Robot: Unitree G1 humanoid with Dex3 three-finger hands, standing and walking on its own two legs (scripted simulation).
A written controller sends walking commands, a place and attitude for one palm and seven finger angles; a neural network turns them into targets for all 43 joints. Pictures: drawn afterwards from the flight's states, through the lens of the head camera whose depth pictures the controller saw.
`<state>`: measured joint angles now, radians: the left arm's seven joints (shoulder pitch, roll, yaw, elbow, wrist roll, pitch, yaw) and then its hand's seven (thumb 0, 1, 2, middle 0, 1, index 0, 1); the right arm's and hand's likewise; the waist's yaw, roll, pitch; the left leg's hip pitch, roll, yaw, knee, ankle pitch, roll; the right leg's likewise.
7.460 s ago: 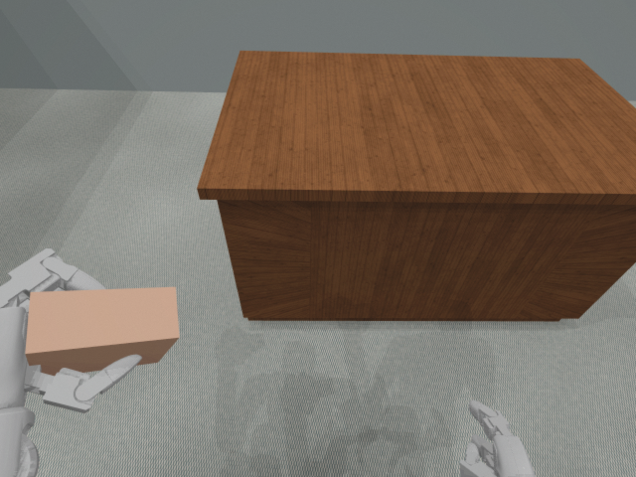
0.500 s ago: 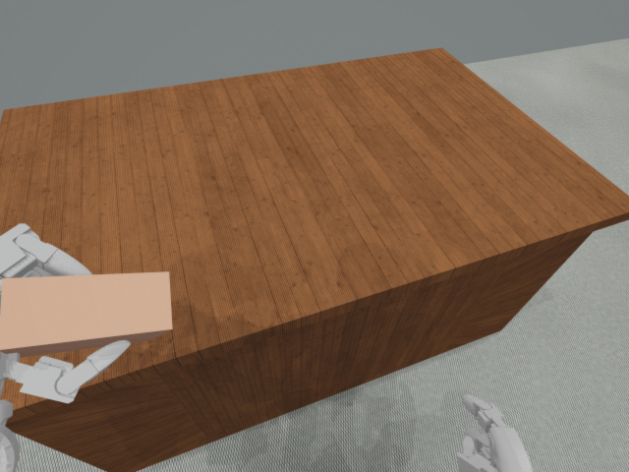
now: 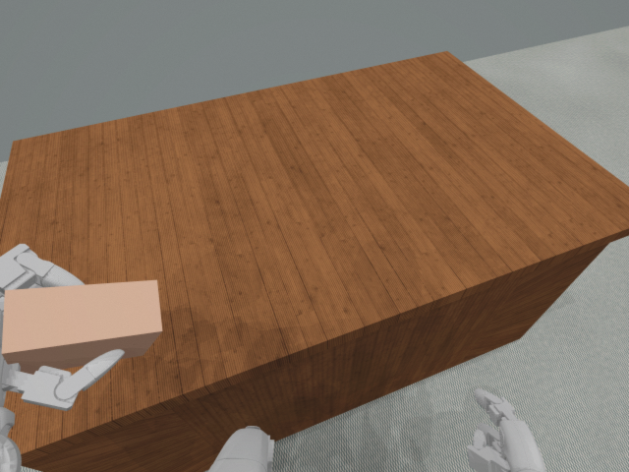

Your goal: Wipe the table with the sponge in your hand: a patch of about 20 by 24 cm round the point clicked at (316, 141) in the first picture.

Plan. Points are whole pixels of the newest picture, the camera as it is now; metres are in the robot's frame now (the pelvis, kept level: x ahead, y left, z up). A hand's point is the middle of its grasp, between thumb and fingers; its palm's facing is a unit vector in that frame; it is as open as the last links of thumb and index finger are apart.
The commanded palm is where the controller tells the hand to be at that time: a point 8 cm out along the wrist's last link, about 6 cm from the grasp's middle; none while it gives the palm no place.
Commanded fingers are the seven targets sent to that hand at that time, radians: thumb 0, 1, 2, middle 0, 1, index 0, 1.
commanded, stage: shuffle to correct the standing spot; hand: left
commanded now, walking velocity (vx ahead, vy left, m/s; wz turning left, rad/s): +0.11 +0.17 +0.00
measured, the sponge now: (107, 325) +0.22 +0.21 +0.14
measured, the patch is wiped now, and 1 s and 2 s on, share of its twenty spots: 0.00 0.00 0.00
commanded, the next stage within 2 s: come to a stop and stand still in 0.06 s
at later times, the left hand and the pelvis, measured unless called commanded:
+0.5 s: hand out of the picture +0.21 +0.30 +0.17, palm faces +0.37 -0.86 -0.34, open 9.4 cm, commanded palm +0.16 +0.35 +0.18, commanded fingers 0.00 0.10 1.30 -1.20 -1.60 -1.20 -1.60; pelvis +0.00 +0.07 +0.00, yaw +0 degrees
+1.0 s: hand out of the picture +0.22 +0.33 +0.17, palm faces +0.37 -0.85 -0.37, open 9.4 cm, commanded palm +0.17 +0.37 +0.18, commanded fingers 0.00 0.10 1.30 -1.20 -1.60 -1.20 -1.60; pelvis +0.01 +0.09 +0.01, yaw +0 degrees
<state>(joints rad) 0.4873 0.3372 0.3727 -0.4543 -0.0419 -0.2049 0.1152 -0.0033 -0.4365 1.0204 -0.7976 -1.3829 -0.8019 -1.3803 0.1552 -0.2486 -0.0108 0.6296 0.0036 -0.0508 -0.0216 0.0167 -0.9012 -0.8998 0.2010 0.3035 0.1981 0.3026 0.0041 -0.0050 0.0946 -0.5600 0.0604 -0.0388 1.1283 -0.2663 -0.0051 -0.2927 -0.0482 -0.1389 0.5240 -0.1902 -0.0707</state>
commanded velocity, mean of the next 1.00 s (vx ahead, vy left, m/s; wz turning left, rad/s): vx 0.02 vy -0.03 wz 0.00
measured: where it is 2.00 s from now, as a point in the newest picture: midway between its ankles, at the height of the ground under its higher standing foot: outside the picture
